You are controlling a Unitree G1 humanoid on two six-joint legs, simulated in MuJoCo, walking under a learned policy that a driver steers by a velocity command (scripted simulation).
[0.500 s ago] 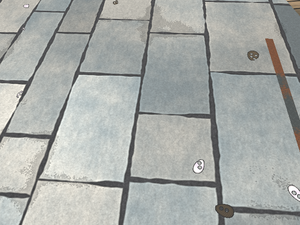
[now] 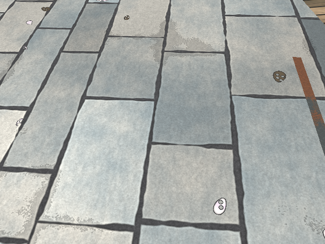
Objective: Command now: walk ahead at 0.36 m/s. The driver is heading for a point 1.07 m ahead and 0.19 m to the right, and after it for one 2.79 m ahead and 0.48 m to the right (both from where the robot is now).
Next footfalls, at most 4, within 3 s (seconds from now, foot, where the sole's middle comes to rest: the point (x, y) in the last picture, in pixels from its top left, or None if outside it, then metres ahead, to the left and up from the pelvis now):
0.46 left None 0.40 0.15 -0.76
1.06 right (195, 199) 0.72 -0.09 -0.76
1.54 left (166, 142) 1.04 0.04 -0.76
2.00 right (226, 136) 1.07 -0.27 -0.76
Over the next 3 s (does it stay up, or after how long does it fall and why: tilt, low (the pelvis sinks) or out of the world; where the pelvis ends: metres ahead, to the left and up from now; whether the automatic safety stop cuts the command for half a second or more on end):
stays up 1.07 -0.12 0.01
